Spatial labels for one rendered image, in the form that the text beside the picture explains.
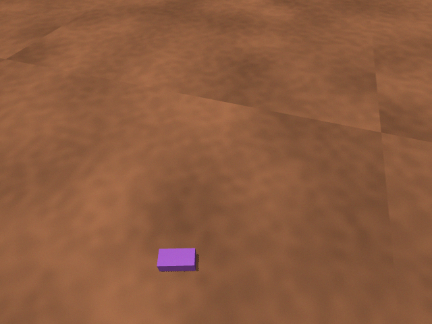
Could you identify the carton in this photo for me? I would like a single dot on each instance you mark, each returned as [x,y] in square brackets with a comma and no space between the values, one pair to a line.
[177,259]

